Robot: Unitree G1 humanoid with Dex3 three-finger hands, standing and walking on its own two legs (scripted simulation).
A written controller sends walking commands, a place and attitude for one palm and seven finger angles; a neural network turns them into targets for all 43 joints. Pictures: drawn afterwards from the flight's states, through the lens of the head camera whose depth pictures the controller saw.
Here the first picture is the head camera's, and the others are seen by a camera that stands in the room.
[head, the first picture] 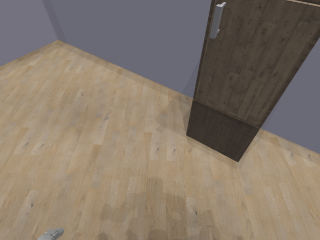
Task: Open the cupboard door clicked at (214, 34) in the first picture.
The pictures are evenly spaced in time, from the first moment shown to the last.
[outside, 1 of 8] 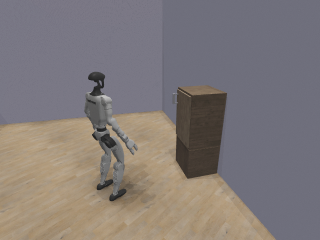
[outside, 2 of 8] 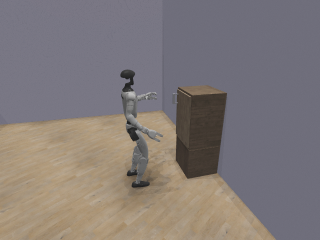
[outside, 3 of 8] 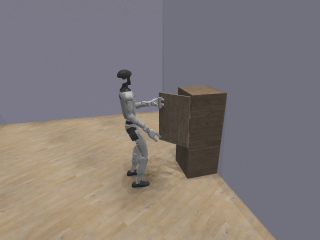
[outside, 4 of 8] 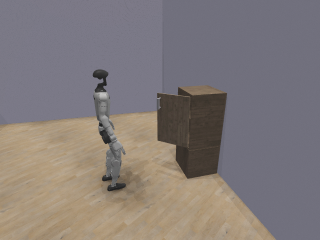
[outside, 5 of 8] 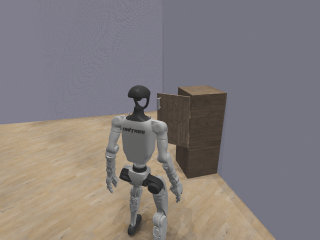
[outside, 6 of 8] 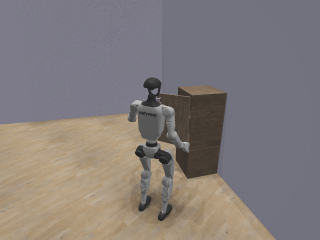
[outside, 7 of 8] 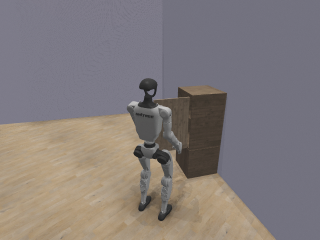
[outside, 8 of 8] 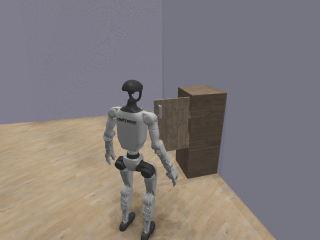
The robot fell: no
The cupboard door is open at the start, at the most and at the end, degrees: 0 95 94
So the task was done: yes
